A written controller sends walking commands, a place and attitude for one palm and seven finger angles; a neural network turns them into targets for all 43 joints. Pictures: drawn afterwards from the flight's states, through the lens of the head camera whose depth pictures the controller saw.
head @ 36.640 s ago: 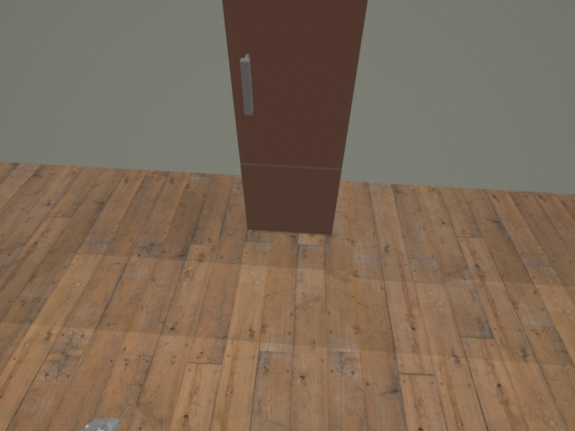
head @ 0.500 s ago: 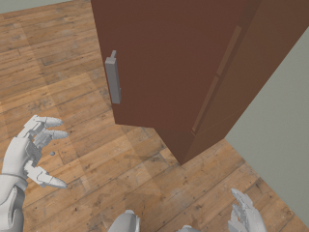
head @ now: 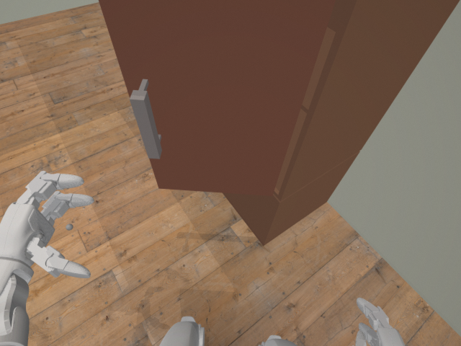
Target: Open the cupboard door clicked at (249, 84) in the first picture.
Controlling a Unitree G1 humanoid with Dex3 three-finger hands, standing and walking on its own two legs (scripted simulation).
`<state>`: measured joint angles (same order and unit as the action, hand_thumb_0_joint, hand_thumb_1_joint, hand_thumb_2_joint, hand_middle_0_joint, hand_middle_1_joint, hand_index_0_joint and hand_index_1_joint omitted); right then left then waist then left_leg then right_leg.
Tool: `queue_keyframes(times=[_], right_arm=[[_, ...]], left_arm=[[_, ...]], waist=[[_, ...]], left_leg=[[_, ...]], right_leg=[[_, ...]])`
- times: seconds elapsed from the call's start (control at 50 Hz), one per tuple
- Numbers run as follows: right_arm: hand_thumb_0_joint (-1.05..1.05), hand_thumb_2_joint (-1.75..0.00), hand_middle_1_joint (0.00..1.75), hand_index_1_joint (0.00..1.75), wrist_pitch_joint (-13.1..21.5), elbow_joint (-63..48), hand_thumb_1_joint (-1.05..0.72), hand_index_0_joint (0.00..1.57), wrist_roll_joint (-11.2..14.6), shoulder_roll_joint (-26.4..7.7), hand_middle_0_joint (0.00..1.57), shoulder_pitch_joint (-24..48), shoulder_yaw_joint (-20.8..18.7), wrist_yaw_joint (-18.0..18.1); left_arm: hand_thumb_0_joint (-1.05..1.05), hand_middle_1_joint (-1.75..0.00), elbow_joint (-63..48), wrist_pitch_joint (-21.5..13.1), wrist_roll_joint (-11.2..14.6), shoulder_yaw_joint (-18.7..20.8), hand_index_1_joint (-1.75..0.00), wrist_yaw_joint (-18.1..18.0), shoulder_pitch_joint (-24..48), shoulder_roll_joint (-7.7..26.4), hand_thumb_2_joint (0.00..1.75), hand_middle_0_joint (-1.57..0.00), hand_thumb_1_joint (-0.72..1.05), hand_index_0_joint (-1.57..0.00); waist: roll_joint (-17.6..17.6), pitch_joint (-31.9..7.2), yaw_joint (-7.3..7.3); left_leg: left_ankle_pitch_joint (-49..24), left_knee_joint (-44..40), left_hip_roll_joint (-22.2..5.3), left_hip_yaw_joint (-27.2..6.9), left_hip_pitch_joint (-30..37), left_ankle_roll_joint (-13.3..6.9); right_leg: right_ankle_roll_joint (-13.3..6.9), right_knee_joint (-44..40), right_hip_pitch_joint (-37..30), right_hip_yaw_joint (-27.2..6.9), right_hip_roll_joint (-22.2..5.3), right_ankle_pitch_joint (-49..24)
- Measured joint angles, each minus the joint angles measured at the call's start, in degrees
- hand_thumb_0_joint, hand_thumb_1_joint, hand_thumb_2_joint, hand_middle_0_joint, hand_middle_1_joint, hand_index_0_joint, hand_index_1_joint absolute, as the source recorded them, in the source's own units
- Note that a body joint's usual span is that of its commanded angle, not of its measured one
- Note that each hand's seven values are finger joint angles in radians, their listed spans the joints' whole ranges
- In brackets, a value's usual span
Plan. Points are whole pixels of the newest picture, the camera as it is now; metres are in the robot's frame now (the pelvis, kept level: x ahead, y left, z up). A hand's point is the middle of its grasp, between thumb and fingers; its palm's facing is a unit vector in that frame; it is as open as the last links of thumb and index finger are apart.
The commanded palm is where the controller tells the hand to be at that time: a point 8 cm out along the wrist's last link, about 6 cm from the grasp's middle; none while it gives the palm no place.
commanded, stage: raise the hand with hooked fingers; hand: left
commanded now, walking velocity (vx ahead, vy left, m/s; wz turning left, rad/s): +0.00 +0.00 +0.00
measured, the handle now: (150, 121) +0.54 +0.20 +0.04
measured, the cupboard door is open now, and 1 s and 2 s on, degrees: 52 52 52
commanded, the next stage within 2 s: move the hooked fingers beside the handle in 0.10 s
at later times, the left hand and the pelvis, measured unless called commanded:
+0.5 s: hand (83, 202) +0.33 +0.26 +0.05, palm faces +0.01 -1.00 -0.03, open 14.0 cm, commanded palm +0.31 +0.32 +0.06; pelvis +0.00 -0.01 -0.01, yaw +0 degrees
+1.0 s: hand (95, 177) +0.38 +0.26 +0.05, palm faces -0.03 -1.00 -0.01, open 14.0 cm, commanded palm +0.36 +0.31 +0.05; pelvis +0.00 +0.02 -0.01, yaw -1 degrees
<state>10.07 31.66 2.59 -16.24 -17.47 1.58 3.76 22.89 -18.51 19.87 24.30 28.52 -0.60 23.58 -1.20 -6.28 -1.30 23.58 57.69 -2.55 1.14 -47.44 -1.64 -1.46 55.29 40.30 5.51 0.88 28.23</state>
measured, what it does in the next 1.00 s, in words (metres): stands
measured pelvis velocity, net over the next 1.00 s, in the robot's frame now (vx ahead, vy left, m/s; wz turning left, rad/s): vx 0.00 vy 0.02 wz -0.02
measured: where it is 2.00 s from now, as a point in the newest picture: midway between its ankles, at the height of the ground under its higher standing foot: outside the picture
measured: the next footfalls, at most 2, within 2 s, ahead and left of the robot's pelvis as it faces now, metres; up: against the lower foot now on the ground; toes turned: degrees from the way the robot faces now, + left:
none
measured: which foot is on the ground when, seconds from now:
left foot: down 0.00-1.00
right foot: down 0.00-1.00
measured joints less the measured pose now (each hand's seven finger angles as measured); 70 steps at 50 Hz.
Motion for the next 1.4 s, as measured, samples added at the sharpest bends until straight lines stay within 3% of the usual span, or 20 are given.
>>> queue_keyframes(times=[0.2, 0.36, 0.62, 0.78, 1.08, 1.18, 1.4], right_arm=[[0.01, -0.9, 0.3, 0.3, -0.14, 0.12, -0.91, 0.21, 0.25, 0.3, 0.21, 1.18, 0.43, 0.21], [0.01, -0.9, 0.3, 0.3, -0.12, 0.86, -0.91, 0.21, 0.29, -0.17, 0.21, 1.92, 0.42, 0.83], [0.01, -0.9, 0.3, 0.3, -2.4, 1.92, -0.91, 0.21, 0.4, 0.06, 0.21, -0.2, 0.46, 0.68], [0.01, -0.9, 0.3, 0.3, -3.69, 2.11, -0.91, 0.21, 0.23, 0.06, 0.21, -2.04, -0.32, -0.02], [0.01, -0.9, 0.3, 0.3, -5.89, 2.01, -0.91, 0.21, -0.6, 1.07, 0.21, -0.6, 0.48, -0.53], [0.01, -0.9, 0.3, 0.3, -7.24, 1.92, -0.91, 0.21, -0.72, 1.08, 0.21, -1.06, 0.88, -0.77], [0.01, -0.9, 0.3, 0.3, -9.21, 4.46, -0.91, 0.21, -0.98, 0.01, 0.21, -1.89, 0.8, -0.37]], left_arm=[[-0.01, -1.2, 2.32, 0.27, 1.24, 0.38, -1.2, 0.98, 1.25, 0.0, 0.3, -0.3, -0.5, -0.3], [-0.01, -1.2, 6.4, -0.44, -0.31, -0.1, -1.2, 1.09, 5.88, 0.35, 0.3, -0.3, -0.5, -0.3], [-0.01, -1.2, 16.18, 0.78, -1.61, 2.64, -1.2, 2.4, 15.67, 4.61, 0.3, -0.3, -0.5, -0.3], [-0.01, -1.2, 15.11, -1.09, -1.87, 2.2, -1.2, 1.31, 15.71, 3.38, 0.3, -0.3, -0.49, -0.29], [-0.01, -1.2, 19.91, -1.62, -6.36, -1.6, -1.2, -4.57, 24.71, 1.63, 0.3, -0.3, -0.5, -0.3], [-0.01, -1.2, 24.99, -1.54, -7.46, -0.87, -1.2, -5.42, 28.21, 3.13, 0.3, -0.3, -0.5, -0.3], [-0.01, -1.2, 35.6, -4.72, -9.32, 0.66, -1.2, -4.18, 38.65, 7.53, 0.3, -0.3, -0.5, -0.29]], waist=[[-0.28, -0.88, 0.45], [-0.25, -0.26, 0.58], [0.26, -0.66, -1.51], [0.41, -0.91, -1.87], [0.43, -0.67, -2.62], [0.53, -0.8, -3.05], [0.9, 0.07, -4.42]], left_leg=[[0.52, 0.76, -0.48, -0.59, -0.07, 0.92], [0.76, 2.15, -0.63, -1.01, -1.61, 1.14], [1.16, 2.91, -1.05, 0.02, -3.81, 0.51], [1.27, 2.57, -0.64, 0.72, -4.06, -0.47], [0.58, 2.09, 0.21, 1.29, -4.7, -1.54], [0.52, 2.31, 0.1, 1.38, -5.36, -1.52], [1.09, 5.56, -0.46, 0.29, -10.5, -0.88]], right_leg=[[-0.81, 1.01, 0.12, 0.47, 0.53, 0.84], [-1.08, 2.43, 1.54, 0.84, 0.66, 1.25], [-0.49, 2.9, 4.07, -0.26, 0.93, 0.97], [0.44, 2.12, 4.24, -0.94, 0.51, 0.59], [1.54, 1.49, 4.78, -1.42, -0.35, -0.28], [1.49, 1.91, 5.59, -1.53, -0.27, -0.27], [0.69, 5.19, 10.45, -0.54, 0.25, 0.66]])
